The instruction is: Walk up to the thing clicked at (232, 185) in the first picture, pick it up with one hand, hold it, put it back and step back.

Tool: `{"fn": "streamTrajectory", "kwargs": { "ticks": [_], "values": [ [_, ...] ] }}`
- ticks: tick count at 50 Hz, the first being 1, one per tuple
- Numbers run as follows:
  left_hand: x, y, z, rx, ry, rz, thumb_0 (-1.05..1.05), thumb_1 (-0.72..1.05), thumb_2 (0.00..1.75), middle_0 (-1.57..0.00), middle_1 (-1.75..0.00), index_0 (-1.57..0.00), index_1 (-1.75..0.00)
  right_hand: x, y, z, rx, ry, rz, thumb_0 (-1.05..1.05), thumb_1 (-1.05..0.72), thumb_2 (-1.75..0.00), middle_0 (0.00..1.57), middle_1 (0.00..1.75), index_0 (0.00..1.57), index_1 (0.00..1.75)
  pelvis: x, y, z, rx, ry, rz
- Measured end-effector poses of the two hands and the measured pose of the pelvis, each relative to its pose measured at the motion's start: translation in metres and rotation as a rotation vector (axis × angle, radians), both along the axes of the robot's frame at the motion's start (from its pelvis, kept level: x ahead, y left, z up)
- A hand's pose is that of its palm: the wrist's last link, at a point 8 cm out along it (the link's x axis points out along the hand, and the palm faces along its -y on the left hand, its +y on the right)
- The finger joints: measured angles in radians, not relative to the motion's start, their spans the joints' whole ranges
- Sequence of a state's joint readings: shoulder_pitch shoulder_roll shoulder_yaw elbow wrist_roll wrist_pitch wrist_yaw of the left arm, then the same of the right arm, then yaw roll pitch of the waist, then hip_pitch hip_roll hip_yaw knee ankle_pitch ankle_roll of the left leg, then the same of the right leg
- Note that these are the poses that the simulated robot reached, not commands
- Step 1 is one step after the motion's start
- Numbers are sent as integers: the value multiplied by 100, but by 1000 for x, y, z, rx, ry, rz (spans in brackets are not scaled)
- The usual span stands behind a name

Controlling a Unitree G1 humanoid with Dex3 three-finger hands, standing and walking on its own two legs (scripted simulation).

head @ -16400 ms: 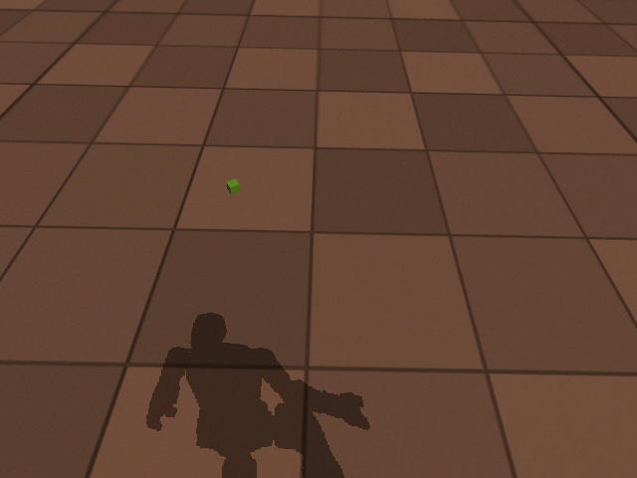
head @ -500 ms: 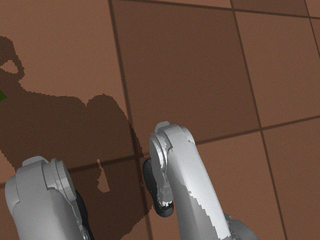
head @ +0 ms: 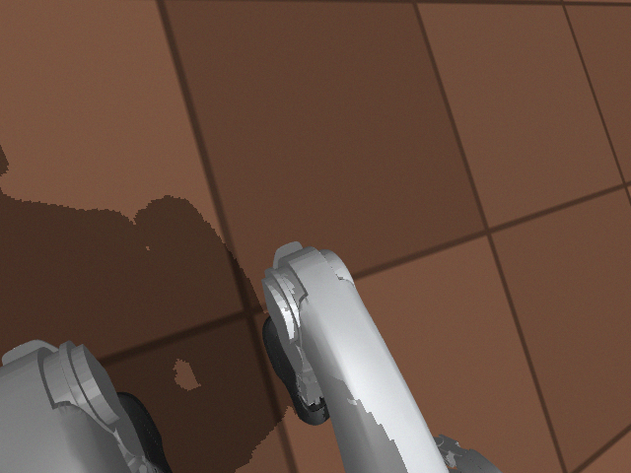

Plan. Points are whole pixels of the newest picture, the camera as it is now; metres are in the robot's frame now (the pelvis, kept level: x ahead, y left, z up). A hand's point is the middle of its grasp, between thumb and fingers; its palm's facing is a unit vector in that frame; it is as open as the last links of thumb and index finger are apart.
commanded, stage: approach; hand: left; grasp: from above
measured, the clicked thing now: out of the picture +0.50 +0.33 -0.30
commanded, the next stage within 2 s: rest palm in 0.16 s
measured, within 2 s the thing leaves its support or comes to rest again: neither
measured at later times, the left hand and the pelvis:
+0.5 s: hand out of the picture +0.48 +0.30 -0.22, palm faces -0.30 -0.29 -0.91, open 13.4 cm; pelvis +0.00 +0.00 +0.00, yaw +0 degrees
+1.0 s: hand out of the picture +0.48 +0.31 -0.25, palm faces -0.34 -0.31 -0.89, open 13.3 cm; pelvis -0.01 +0.01 -0.01, yaw -3 degrees
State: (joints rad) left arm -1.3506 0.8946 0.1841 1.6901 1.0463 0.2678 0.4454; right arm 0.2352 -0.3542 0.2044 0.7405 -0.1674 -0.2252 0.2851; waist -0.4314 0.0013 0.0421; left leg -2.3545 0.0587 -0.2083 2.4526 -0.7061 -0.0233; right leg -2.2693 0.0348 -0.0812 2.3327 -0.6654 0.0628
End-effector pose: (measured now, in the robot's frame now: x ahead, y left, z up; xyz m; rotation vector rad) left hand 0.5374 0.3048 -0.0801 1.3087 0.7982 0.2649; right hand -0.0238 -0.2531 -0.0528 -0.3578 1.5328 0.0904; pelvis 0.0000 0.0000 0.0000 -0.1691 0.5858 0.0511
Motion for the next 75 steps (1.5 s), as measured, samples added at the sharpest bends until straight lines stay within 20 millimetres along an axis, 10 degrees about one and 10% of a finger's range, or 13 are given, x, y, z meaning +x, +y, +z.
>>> {"fn": "streamTrajectory", "kwargs": {
  "ticks": [16,27,47,75],
  "values": [
    [-60,11,-73,-49,109,-130,0,-41,88,-26,-81,-24,-84,10,3,-9,-14,20,83,0,-89,-89,20,30,20,30,-8,-3,-6,7,-65,7],
    [-51,1,-88,-28,42,-8,0,-40,89,-29,-75,-26,-79,45,-2,0,-12,-33,177,0,-91,-90,20,30,20,30,-2,0,-3,-16,-43,-3],
    [-53,13,-111,-48,93,-13,0,-39,86,-28,-78,-26,-81,-3,21,15,9,77,138,0,-91,-90,20,30,20,30,-6,5,-5,-49,-77,-10],
    [-41,3,-123,-49,70,-39,0,-36,83,-27,-81,-26,-83,-6,32,33,-16,72,173,1,-93,-90,20,30,20,30,-11,14,-2,-89,-90,-20]
  ]
}}
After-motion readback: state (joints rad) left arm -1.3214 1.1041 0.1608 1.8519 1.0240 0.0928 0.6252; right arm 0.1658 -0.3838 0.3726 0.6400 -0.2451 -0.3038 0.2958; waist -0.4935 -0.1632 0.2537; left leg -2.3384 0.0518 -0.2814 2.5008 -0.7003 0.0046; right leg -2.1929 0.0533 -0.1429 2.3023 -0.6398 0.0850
